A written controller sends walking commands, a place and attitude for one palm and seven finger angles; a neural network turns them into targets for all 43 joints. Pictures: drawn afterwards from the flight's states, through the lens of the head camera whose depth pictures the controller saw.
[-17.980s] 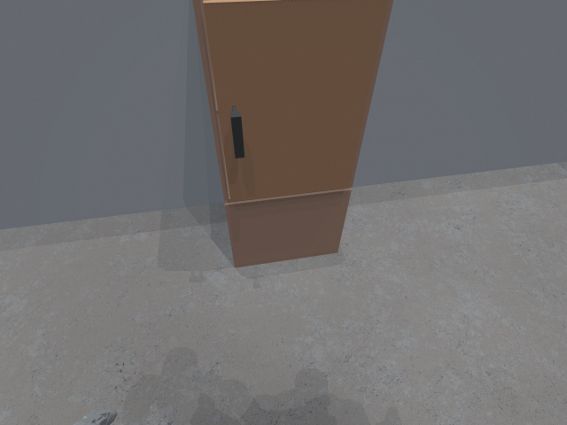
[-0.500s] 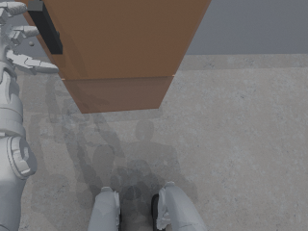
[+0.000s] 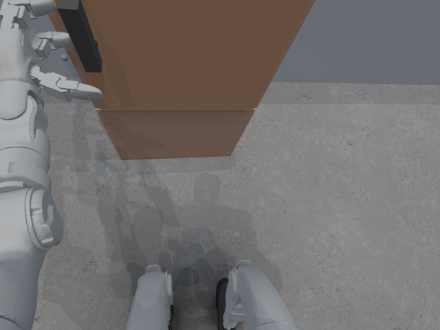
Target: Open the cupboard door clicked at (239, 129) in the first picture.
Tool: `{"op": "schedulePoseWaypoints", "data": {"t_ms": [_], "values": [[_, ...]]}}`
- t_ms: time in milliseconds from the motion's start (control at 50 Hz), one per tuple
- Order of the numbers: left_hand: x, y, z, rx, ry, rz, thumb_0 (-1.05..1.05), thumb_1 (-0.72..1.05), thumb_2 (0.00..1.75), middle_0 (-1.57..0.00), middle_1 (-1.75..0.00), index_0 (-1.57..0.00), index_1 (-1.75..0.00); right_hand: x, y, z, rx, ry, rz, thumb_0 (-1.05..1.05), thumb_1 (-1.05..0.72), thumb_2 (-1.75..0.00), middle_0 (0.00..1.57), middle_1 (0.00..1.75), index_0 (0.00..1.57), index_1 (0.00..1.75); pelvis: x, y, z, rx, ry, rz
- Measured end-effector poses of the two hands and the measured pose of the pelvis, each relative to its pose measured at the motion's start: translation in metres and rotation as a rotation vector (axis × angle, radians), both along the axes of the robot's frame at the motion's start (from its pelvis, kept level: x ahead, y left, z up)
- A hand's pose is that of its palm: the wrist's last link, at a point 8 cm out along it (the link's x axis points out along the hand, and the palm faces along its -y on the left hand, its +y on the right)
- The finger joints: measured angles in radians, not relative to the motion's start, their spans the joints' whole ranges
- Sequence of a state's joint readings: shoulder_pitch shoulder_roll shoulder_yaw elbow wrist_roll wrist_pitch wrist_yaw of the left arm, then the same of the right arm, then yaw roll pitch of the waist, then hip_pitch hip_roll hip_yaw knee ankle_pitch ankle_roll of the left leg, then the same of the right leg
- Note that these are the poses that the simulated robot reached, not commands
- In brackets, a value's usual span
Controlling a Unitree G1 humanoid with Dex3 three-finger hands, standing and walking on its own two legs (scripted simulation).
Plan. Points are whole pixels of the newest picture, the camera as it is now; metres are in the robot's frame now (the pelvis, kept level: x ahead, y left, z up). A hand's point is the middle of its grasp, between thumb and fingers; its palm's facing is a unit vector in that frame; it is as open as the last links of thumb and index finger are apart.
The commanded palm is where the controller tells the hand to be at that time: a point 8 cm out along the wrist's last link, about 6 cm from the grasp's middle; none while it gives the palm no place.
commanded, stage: slide the fingers in behind the handle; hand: left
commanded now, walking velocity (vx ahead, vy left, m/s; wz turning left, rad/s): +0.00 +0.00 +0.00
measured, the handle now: (84, 28) +0.60 +0.20 +0.06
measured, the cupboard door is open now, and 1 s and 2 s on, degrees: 0 0 0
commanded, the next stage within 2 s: move the hooked fingers beside the handle in 0.14 s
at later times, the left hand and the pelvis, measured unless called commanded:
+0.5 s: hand (59, 54) +0.55 +0.23 +0.05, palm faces +0.09 -1.00 -0.02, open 14.4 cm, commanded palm +0.54 +0.22 +0.05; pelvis +0.00 +0.01 +0.00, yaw -1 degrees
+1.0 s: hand (56, 55) +0.55 +0.24 +0.05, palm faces +0.07 -1.00 -0.02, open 14.3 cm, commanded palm +0.54 +0.24 +0.05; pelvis +0.01 +0.00 +0.00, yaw -2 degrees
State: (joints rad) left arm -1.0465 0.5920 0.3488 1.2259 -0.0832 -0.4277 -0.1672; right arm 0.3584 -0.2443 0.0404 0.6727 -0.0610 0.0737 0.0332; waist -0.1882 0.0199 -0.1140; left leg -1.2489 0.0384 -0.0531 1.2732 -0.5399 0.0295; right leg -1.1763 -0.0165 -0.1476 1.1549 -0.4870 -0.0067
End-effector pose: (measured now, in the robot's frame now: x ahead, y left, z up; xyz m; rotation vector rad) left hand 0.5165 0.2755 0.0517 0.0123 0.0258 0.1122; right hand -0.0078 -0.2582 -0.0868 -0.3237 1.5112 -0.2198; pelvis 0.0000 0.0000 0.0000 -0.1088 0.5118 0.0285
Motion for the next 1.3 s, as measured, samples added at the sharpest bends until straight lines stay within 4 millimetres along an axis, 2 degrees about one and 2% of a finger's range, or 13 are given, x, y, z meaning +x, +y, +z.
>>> {"op": "schedulePoseWaypoints", "data": {"t_ms": [440,1300], "values": [[0.005,0.007,0.0,0.003,-0.001,-0.017,-0.01,-0.5,0.3,-0.3,-1.2,-0.17,-1.25,-0.015,0.008,0.0,-0.002,0.027,-0.012,0.0,-0.91,-0.89,0.2,0.3,0.21,0.3,-0.004,0.006,-0.003,-0.007,0.01,-0.004],[0.008,0.017,0.002,0.014,0.015,-0.06,-0.01,-0.5,0.3,-0.3,-1.2,-0.26,-1.2,0.0,0.001,0.001,-0.01,-0.023,-0.06,0.0,-0.91,-0.89,0.2,0.3,0.21,0.3,0.007,0.002,0.002,0.007,0.003,-0.046]]}}
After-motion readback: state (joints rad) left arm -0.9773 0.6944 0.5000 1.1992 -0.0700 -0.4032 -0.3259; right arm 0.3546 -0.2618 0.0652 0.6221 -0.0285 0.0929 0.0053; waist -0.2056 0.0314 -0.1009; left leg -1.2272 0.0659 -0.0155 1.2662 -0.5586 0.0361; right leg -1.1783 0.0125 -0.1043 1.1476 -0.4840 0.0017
